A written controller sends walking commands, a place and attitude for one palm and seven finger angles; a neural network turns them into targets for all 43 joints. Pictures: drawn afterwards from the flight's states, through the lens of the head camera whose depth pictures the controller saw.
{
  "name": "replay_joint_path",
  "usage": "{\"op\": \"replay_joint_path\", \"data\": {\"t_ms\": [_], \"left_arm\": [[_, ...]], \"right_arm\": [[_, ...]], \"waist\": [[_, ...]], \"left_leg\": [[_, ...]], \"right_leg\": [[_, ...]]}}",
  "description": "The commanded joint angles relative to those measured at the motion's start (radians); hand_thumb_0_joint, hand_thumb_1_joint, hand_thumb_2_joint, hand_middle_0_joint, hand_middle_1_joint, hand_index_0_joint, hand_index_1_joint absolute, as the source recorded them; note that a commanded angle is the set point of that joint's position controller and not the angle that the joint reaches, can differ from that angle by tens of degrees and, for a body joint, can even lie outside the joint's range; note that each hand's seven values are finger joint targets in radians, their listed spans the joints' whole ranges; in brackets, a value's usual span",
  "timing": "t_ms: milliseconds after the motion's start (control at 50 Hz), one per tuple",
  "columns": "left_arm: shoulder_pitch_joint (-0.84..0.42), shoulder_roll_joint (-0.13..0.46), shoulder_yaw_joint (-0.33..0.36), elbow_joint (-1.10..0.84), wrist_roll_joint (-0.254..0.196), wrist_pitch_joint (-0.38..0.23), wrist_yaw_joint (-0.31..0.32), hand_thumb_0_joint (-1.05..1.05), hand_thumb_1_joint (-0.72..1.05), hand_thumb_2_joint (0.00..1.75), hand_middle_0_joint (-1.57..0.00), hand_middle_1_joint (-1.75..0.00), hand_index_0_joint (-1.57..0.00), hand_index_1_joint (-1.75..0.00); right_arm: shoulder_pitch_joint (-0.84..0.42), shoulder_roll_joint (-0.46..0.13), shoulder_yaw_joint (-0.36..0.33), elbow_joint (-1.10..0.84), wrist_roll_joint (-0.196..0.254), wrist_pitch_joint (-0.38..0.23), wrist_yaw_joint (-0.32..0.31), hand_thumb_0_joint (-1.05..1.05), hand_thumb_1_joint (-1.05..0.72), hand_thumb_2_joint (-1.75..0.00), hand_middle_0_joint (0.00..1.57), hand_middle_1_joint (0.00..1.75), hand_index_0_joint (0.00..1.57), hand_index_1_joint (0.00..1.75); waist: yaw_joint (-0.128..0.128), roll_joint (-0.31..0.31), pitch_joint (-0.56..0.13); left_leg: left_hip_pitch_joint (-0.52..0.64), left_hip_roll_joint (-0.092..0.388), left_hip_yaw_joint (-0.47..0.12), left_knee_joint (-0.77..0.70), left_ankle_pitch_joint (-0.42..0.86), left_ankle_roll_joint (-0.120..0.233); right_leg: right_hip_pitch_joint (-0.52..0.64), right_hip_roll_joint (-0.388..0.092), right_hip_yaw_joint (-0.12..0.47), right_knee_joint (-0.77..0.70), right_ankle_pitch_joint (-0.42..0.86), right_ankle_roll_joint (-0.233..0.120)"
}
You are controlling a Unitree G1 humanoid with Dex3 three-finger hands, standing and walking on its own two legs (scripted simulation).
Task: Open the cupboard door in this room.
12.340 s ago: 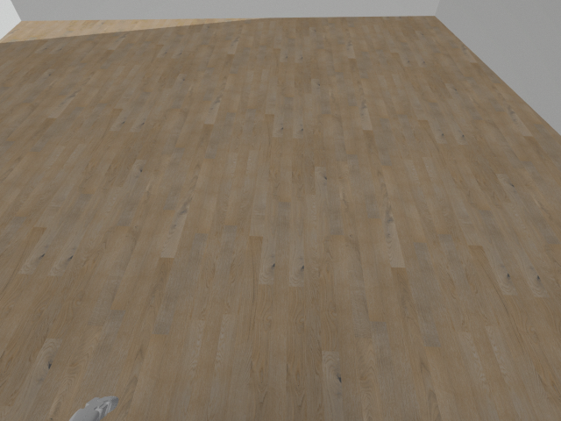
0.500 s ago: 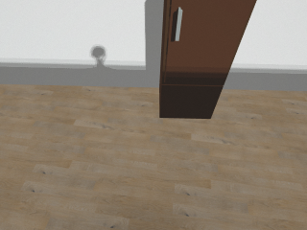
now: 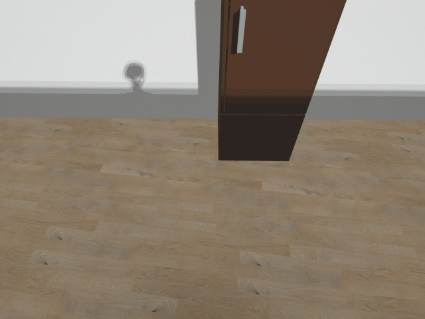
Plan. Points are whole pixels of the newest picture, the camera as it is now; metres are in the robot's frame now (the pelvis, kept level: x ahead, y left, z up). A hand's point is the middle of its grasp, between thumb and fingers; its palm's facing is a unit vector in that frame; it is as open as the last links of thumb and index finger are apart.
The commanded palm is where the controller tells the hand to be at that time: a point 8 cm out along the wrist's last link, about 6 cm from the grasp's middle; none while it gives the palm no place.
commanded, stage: walk to a spot facing it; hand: left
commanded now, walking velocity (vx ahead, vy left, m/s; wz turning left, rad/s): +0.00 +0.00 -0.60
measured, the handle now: (240, 30) +1.09 -0.03 +0.05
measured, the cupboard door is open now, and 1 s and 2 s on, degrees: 0 0 0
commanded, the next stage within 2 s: none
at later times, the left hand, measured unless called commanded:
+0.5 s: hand out of the picture +0.06 +0.12 -0.16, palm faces -0.16 -0.94 -0.29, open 7.4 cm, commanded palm none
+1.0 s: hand out of the picture +0.15 +0.14 -0.16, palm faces -0.38 -0.90 -0.23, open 7.4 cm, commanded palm none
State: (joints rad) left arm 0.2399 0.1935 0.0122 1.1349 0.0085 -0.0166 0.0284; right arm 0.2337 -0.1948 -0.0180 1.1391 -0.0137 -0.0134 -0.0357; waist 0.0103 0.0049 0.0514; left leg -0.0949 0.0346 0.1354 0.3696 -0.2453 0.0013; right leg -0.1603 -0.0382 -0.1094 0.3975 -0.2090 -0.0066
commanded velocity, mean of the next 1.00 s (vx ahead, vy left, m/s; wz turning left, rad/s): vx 0.19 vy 0.00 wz -0.60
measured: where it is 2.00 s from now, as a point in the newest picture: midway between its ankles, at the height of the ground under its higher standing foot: (253, 289)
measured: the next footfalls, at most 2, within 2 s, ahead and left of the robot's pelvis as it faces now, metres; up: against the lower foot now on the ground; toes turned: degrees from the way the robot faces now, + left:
left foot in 1.08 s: +0.28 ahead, +0.02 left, +0.00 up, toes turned -31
right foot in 1.62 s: +0.27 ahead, -0.24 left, +0.00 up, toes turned -61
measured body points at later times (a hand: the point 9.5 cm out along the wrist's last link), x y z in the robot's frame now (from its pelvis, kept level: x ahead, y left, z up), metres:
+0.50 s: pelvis -0.02 -0.07 -0.01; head +0.04 -0.11 +0.43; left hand +0.07 +0.17 -0.14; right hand +0.02 -0.33 -0.17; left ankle -0.02 +0.11 -0.65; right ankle -0.02 -0.12 -0.74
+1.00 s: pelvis +0.10 -0.05 +0.00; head +0.14 -0.07 +0.45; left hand +0.17 +0.19 -0.15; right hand +0.12 -0.33 -0.13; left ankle +0.22 +0.05 -0.71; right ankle -0.02 -0.11 -0.74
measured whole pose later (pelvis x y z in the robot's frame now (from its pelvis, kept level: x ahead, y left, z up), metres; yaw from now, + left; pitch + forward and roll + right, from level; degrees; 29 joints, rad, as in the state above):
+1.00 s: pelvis +0.10 -0.05 +0.00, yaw -29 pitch +2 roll +0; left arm 0.41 0.20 0.05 1.01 0.02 -0.03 -0.01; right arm 0.08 -0.23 -0.05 0.89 -0.02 0.02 0.01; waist 0.08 0.00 0.06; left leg -0.49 0.05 -0.01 0.76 -0.30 -0.08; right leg -0.08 0.10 0.24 0.36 -0.30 -0.06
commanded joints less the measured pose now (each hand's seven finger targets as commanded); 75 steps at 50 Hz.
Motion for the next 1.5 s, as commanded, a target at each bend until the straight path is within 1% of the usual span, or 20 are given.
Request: {"op": "replay_joint_path", "data": {"t_ms": [0, 100, 180, 240, 280, 300, 320, 340, 440, 560, 760, 900, 940, 1000, 1020, 1060, 1080, 1140, 1220, 1480], "left_arm": [[0.027, 0.112, 0.032, -0.051, 0.006, 0.021, 0.001, 0.00, 0.90, 0.90, -0.20, -0.30, -0.20, -0.30], [-0.001, 0.118, 0.059, -0.122, 0.015, 0.049, -0.017, 0.00, 0.90, 0.90, -0.20, -0.30, -0.20, -0.30], [-0.022, 0.093, 0.074, -0.184, 0.021, 0.066, -0.027, 0.00, 0.90, 0.90, -0.20, -0.30, -0.20, -0.30], [0.027, 0.079, 0.077, -0.194, 0.020, 0.053, -0.035, 0.00, 0.90, 0.90, -0.20, -0.30, -0.20, -0.30], [0.142, 0.119, 0.087, -0.165, 0.022, 0.035, -0.034, 0.00, 0.90, 0.90, -0.20, -0.30, -0.20, -0.30], [0.171, 0.231, 0.100, -0.161, 0.033, 0.019, -0.020, 0.00, 0.90, 0.90, -0.20, -0.30, -0.20, -0.30], [0.185, 0.254, 0.100, -0.161, 0.013, 0.024, -0.008, 0.00, 0.90, 0.90, -0.20, -0.30, -0.20, -0.30], [0.168, 0.245, 0.101, -0.172, 0.008, 0.025, 0.000, 0.00, 0.90, 0.90, -0.20, -0.30, -0.20, -0.30], [0.068, 0.187, 0.093, -0.211, 0.000, 0.008, -0.003, 0.00, 0.90, 0.90, -0.20, -0.30, -0.20, -0.30], [0.144, 0.186, 0.090, -0.193, 0.004, -0.015, -0.017, 0.00, 0.90, 0.90, -0.20, -0.30, -0.20, -0.30], [0.207, 0.183, 0.079, -0.188, 0.011, -0.038, -0.025, 0.00, 0.90, 0.90, -0.20, -0.30, -0.20, -0.30], [0.197, 0.205, 0.081, -0.187, 0.014, -0.035, -0.018, 0.00, 0.90, 0.90, -0.20, -0.30, -0.20, -0.30], [0.176, 0.218, 0.086, -0.192, 0.018, -0.031, -0.014, 0.00, 0.90, 0.90, -0.20, -0.30, -0.20, -0.30], [0.082, 0.229, 0.094, -0.213, 0.010, -0.028, -0.016, 0.00, 0.90, 0.90, -0.20, -0.30, -0.20, -0.30], [0.055, 0.209, 0.093, -0.226, 0.004, -0.029, -0.019, 0.00, 0.90, 0.90, -0.20, -0.30, -0.20, -0.30], [0.118, 0.111, 0.077, -0.244, -0.008, -0.033, -0.034, 0.00, 0.90, 0.90, -0.20, -0.30, -0.20, -0.30], [0.085, 0.136, 0.087, -0.245, 0.004, -0.029, -0.037, 0.00, 0.90, 0.90, -0.20, -0.30, -0.20, -0.30], [0.046, 0.132, 0.092, -0.229, 0.021, -0.004, -0.061, 0.00, 0.90, 0.90, -0.20, -0.30, -0.20, -0.30], [0.070, 0.080, 0.079, -0.229, 0.019, 0.032, -0.064, 0.00, 0.90, 0.90, -0.20, -0.30, -0.20, -0.30], [-0.254, 0.068, 0.059, -0.332, 0.019, 0.051, -0.062, 0.00, 0.90, 0.90, -0.20, -0.30, -0.20, -0.30]], "right_arm": [[0.060, -0.091, -0.026, -0.043, 0.000, 0.008, -0.007, 0.00, -0.90, -0.90, 0.20, 0.30, 0.20, 0.30], [0.012, -0.156, -0.061, -0.113, -0.006, 0.022, -0.009, 0.00, -0.90, -0.90, 0.20, 0.30, 0.20, 0.30], [-0.019, -0.183, -0.079, -0.151, -0.011, 0.010, -0.009, 0.00, -0.90, -0.90, 0.20, 0.30, 0.20, 0.30], [-0.081, -0.193, -0.091, -0.180, -0.017, 0.013, -0.003, 0.00, -0.90, -0.90, 0.20, 0.30, 0.20, 0.30], [-0.103, -0.186, -0.091, -0.193, -0.009, 0.021, 0.003, 0.00, -0.90, -0.90, 0.20, 0.30, 0.20, 0.30], [-0.089, -0.113, -0.077, -0.231, -0.001, 0.027, 0.009, 0.00, -0.90, -0.90, 0.20, 0.30, 0.20, 0.30], [-0.136, -0.099, -0.067, -0.267, 0.002, 0.036, 0.008, 0.00, -0.90, -0.90, 0.20, 0.30, 0.20, 0.30], [-0.141, -0.104, -0.069, -0.264, 0.005, 0.047, 0.008, 0.00, -0.90, -0.90, 0.20, 0.30, 0.20, 0.30], [-0.120, -0.125, -0.072, -0.231, -0.007, 0.047, 0.019, 0.00, -0.90, -0.90, 0.20, 0.30, 0.20, 0.30], [-0.166, -0.139, -0.069, -0.260, -0.016, 0.037, 0.029, 0.00, -0.90, -0.90, 0.20, 0.30, 0.20, 0.30], [-0.261, -0.141, -0.059, -0.334, -0.013, 0.010, 0.043, 0.00, -0.90, -0.90, 0.20, 0.30, 0.20, 0.30], [-0.306, -0.128, -0.052, -0.378, 0.000, -0.012, 0.048, 0.00, -0.90, -0.90, 0.20, 0.30, 0.20, 0.30], [-0.299, -0.122, -0.051, -0.384, 0.006, -0.021, 0.047, 0.00, -0.90, -0.90, 0.20, 0.30, 0.20, 0.30], [-0.129, -0.141, -0.060, -0.335, 0.008, -0.037, 0.036, 0.00, -0.90, -0.90, 0.20, 0.30, 0.20, 0.30], [0.019, -0.191, -0.070, -0.290, 0.007, -0.045, 0.021, 0.00, -0.90, -0.90, 0.20, 0.30, 0.20, 0.30], [0.203, -0.338, -0.097, -0.252, -0.012, -0.043, 0.017, 0.00, -0.90, -0.90, 0.20, 0.30, 0.20, 0.30], [0.154, -0.303, -0.084, -0.270, -0.013, -0.033, 0.019, 0.00, -0.90, -0.90, 0.20, 0.30, 0.20, 0.30], [0.018, -0.154, -0.038, -0.286, -0.009, -0.044, 0.018, 0.00, -0.90, -0.90, 0.20, 0.30, 0.20, 0.30], [0.070, -0.133, -0.032, -0.242, -0.004, -0.059, 0.006, 0.00, -0.90, -0.90, 0.20, 0.30, 0.20, 0.30], [0.222, -0.149, -0.055, -0.158, -0.017, -0.024, -0.001, 0.00, -0.90, -0.90, 0.20, 0.30, 0.20, 0.30]], "waist": [[-0.016, 0.005, 0.023], [-0.010, 0.090, 0.023], [-0.012, 0.167, -0.011], [0.023, 0.124, -0.042], [0.081, -0.035, -0.086], [0.086, -0.383, -0.071], [0.092, -0.382, -0.054], [0.074, -0.246, -0.039], [0.027, -0.064, -0.112], [0.048, -0.081, -0.086], [0.063, -0.092, 0.000], [0.071, -0.120, -0.001], [0.065, -0.140, -0.012], [-0.023, -0.124, -0.057], [-0.084, -0.038, -0.138], [-0.110, 0.352, -0.244], [-0.102, 0.226, -0.136], [-0.011, 0.121, 0.029], [0.020, 0.115, -0.043], [-0.060, 0.136, 0.020]], "left_leg": [[-0.031, 0.138, -0.065, -0.001, 0.118, 0.005], [-0.069, 0.250, -0.129, -0.036, -0.009, 0.059], [-0.022, 0.398, -0.167, -0.060, 0.248, 0.182], [-0.034, 0.363, -0.048, 0.081, 0.365, 0.124], [-0.105, 0.269, 0.054, 0.336, 0.239, 0.023], [-0.359, 0.117, 0.085, 0.576, -0.229, -0.048], [-0.442, 0.033, -0.026, 0.727, -0.413, -0.063], [-0.439, 0.064, -0.100, 0.794, -0.371, -0.055], [-0.490, 0.069, -0.153, 0.836, -0.095, -0.075], [-0.581, 0.063, -0.176, 0.803, -0.010, -0.095], [-0.616, 0.066, -0.177, 0.639, -0.011, -0.101], [-0.531, 0.029, -0.150, 0.442, -0.047, -0.083], [-0.433, 0.016, -0.146, 0.348, -0.079, -0.073], [-0.115, -0.015, -0.129, 0.136, 0.023, -0.057], [0.124, 0.022, -0.152, 0.055, 0.065, -0.041], [0.372, 0.479, -0.657, -0.088, -0.101, 0.088], [0.216, 0.498, -0.665, -0.124, -0.132, 0.132], [-0.061, 0.356, -0.380, -0.137, 0.091, 0.084], [0.005, 0.267, -0.083, -0.040, 0.647, 0.020], [0.199, 0.309, 0.063, 0.061, 0.889, 0.075]], "right_leg": [[-0.090, -0.098, 0.136, 0.011, 0.210, -0.020], [-0.205, -0.027, 0.112, 0.211, 0.078, -0.009], [-0.331, -0.015, 0.090, 0.570, -0.302, 0.016], [-0.223, -0.032, 0.058, 0.394, -0.235, 0.013], [-0.034, -0.034, 0.070, 0.081, 0.091, 0.015], [0.083, -0.242, 0.429, -0.047, 0.429, -0.055], [0.054, -0.339, 0.584, -0.066, 0.655, -0.157], [0.025, -0.348, 0.524, -0.063, 0.580, -0.201], [0.116, -0.186, 0.436, -0.065, 0.289, -0.093], [0.180, -0.147, 0.484, -0.132, 0.085, -0.054], [0.149, -0.148, 0.577, -0.174, 0.010, -0.180], [0.149, -0.136, 0.585, -0.129, 0.137, -0.195], [0.110, -0.138, 0.588, -0.086, 0.199, -0.187], [-0.047, -0.072, 0.534, 0.046, 0.234, -0.137], [-0.146, 0.004, 0.466, 0.196, 0.238, -0.099], [-0.504, 0.132, 0.213, 0.705, -0.394, -0.005], [-0.506, 0.065, 0.226, 0.797, -0.373, -0.002], [-0.459, -0.022, 0.160, 0.872, -0.201, 0.019], [-0.445, -0.011, 0.111, 0.886, -0.084, 0.045], [-0.491, -0.001, -0.025, 0.457, -0.093, 0.030]]}}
